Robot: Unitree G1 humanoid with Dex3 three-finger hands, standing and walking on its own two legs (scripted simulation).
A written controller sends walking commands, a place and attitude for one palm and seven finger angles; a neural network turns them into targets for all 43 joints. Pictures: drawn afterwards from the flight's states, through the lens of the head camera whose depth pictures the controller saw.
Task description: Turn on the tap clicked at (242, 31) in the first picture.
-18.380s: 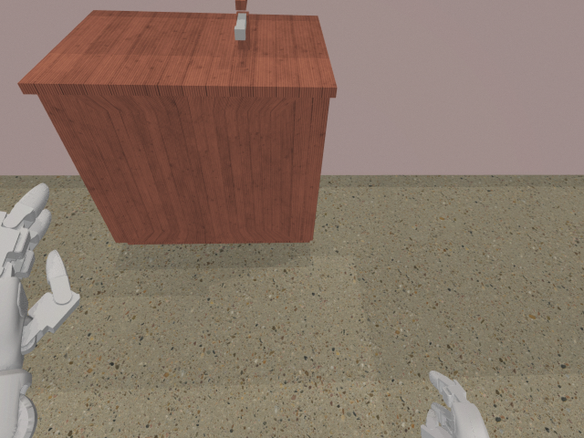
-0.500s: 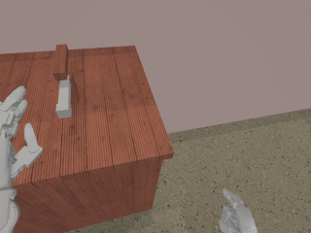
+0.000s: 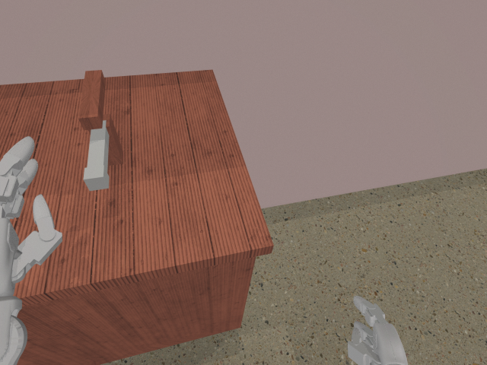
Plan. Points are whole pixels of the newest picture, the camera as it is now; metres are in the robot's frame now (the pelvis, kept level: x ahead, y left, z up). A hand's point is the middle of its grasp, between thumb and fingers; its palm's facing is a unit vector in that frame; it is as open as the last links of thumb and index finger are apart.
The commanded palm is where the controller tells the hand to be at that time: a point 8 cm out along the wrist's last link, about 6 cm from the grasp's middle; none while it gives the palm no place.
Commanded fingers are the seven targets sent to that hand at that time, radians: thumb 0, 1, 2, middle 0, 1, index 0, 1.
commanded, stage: look again from close up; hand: left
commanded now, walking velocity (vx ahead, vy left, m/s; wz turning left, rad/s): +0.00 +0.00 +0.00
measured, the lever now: (96, 178) +0.35 +0.27 +0.11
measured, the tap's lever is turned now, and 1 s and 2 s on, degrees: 0 0 0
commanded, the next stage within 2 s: turn the palm inward beside the body in 0.02 s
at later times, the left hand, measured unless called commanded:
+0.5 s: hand (60, 265) +0.19 +0.23 +0.16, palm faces +0.47 -0.82 -0.33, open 7.4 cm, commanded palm +0.15 +0.27 +0.17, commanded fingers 0.00 0.90 0.90 -0.20 -0.30 -0.20 -0.30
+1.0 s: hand (85, 248) +0.21 +0.21 +0.16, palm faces +0.45 -0.84 -0.29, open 7.4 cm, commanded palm +0.15 +0.25 +0.17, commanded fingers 0.00 0.90 0.90 -0.20 -0.30 -0.20 -0.30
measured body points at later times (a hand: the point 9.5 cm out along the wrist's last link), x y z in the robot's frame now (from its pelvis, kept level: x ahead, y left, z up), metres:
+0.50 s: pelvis -0.02 -0.05 -0.01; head -0.03 -0.05 +0.44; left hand +0.16 +0.27 +0.18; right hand +0.19 -0.26 -0.08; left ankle +0.02 +0.09 -0.74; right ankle -0.01 -0.15 -0.74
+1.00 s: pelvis +0.02 -0.05 -0.02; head +0.01 -0.07 +0.43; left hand +0.18 +0.26 +0.17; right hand +0.21 -0.28 -0.10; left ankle +0.02 +0.09 -0.74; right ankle -0.01 -0.15 -0.74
